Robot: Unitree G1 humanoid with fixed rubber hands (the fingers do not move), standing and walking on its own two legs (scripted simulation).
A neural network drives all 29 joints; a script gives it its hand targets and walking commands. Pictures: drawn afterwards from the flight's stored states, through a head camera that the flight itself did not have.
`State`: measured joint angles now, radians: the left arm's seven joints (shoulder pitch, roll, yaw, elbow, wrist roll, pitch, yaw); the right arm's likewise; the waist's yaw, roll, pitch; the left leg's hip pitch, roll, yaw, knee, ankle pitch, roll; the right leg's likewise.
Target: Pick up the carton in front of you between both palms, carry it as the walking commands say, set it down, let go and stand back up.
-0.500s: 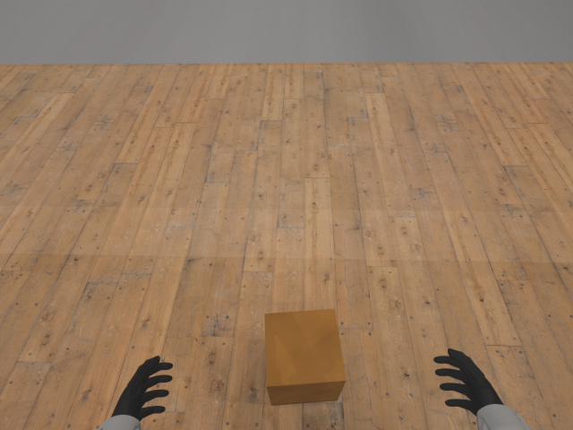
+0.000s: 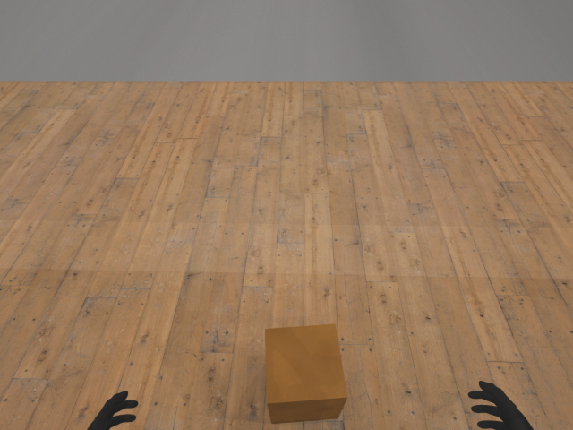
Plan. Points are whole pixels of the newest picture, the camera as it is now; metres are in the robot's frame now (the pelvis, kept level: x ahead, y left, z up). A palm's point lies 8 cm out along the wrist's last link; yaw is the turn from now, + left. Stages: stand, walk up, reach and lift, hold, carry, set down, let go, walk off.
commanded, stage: stand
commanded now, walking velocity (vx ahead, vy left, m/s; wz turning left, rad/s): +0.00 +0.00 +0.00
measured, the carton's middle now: (302, 375) +0.38 -0.02 -0.65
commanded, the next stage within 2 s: none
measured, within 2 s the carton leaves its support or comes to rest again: neither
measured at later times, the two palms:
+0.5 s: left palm out of the picture +0.10 +0.30 -0.10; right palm out of the picture +0.10 -0.31 -0.09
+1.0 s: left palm out of the picture +0.07 +0.30 -0.10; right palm out of the picture +0.09 -0.31 -0.10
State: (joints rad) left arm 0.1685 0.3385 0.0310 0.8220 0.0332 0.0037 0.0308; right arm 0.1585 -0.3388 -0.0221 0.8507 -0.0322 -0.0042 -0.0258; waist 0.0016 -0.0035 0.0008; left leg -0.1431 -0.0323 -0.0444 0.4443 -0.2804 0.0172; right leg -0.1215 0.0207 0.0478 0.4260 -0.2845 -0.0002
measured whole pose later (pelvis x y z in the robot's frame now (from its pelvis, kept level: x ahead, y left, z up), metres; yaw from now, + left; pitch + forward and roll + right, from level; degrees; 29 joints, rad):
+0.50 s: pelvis -0.01 +0.00 +0.00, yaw +1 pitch -2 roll +0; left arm 0.14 0.36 0.02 0.94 0.03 -0.01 0.02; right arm 0.14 -0.37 -0.01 0.96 -0.02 -0.01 -0.03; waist 0.00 0.00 0.01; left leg -0.11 -0.03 -0.06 0.39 -0.24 0.01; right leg -0.08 0.02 0.04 0.36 -0.24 0.00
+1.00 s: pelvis -0.02 -0.01 +0.01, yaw +1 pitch -3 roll +0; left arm 0.13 0.37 0.01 1.00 0.02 -0.01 0.02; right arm 0.12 -0.39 0.00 1.02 -0.01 -0.01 -0.02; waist 0.00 0.00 0.02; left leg -0.09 -0.03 -0.06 0.35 -0.20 0.01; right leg -0.07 0.02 0.03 0.33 -0.21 0.00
